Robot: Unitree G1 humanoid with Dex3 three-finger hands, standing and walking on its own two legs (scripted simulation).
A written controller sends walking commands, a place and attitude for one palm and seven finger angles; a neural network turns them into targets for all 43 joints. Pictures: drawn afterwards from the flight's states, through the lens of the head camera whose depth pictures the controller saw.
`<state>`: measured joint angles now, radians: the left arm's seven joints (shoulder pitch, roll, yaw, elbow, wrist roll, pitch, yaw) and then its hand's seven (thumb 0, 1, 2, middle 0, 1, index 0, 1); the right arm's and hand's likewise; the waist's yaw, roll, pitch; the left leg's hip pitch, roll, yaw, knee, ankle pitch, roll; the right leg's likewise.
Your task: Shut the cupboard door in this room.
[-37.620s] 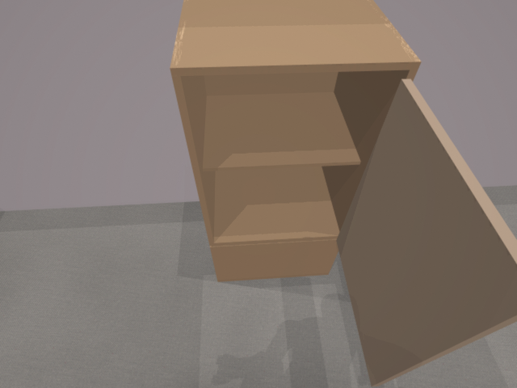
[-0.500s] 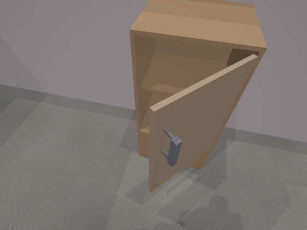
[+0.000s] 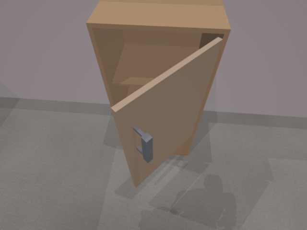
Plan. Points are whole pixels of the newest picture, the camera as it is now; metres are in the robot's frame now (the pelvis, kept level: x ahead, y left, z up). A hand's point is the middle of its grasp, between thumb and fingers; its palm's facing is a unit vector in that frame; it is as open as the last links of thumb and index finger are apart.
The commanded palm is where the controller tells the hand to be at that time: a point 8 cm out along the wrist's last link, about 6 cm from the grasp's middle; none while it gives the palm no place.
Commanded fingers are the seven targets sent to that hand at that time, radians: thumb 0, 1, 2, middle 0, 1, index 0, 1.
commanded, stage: stand and wait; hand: left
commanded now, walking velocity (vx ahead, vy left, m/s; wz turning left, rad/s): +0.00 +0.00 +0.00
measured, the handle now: (142, 144) +0.35 +0.06 -0.02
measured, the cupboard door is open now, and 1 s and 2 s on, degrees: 49 49 49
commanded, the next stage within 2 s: turn or walk to find it in 1.20 s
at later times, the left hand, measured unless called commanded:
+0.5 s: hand out of the picture +0.01 +0.24 -0.18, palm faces +0.05 -0.98 -0.19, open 7.4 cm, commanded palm none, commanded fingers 0.00 0.90 0.90 -0.20 -0.30 -0.20 -0.30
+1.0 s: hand out of the picture +0.05 +0.30 -0.16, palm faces +0.04 -0.96 -0.29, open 7.4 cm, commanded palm none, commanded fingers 0.00 0.90 0.90 -0.20 -0.30 -0.20 -0.30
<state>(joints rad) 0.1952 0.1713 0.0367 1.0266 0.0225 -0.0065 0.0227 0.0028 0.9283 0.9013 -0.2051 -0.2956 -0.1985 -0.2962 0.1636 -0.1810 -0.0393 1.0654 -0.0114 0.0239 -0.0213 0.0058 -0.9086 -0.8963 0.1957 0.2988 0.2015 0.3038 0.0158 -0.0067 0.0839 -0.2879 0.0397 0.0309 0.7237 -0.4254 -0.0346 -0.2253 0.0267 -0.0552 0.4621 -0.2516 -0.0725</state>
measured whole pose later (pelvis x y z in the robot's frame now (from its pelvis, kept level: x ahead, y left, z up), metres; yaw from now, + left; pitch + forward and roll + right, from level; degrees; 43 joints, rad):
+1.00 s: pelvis +0.00 +0.06 +0.01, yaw +2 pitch -2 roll +0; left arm 0.14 0.31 0.02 1.10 0.02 -0.01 0.01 0.00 0.91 0.90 -0.20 -0.30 -0.20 -0.30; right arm 0.15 -0.29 -0.01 1.09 -0.01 -0.03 -0.01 0.01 -0.90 -0.90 0.20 0.30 0.21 0.30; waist 0.01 -0.03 0.06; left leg -0.07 -0.06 0.05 0.31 -0.21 0.06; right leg -0.11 -0.05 -0.05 0.33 -0.19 0.03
